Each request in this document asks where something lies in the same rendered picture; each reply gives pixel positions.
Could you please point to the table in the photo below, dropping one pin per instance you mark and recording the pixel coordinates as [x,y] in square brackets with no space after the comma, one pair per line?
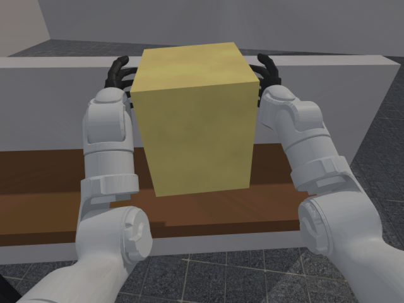
[40,196]

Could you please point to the carton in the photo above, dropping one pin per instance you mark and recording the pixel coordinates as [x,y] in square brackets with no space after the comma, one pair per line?
[196,111]

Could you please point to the robot left forearm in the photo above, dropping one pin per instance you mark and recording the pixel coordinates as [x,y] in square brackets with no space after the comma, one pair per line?
[108,150]

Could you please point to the robot right hand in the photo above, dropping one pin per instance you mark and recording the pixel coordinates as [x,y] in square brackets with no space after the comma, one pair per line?
[269,74]

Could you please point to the robot left hand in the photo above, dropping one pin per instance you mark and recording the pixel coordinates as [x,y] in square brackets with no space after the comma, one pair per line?
[116,74]

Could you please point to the robot left upper arm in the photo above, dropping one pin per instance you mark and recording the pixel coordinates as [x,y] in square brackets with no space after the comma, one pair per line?
[110,242]

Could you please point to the robot right forearm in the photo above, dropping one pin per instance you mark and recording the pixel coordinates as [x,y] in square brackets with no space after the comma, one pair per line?
[314,160]

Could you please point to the robot right upper arm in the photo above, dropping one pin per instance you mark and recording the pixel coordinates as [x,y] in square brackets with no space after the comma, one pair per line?
[343,226]

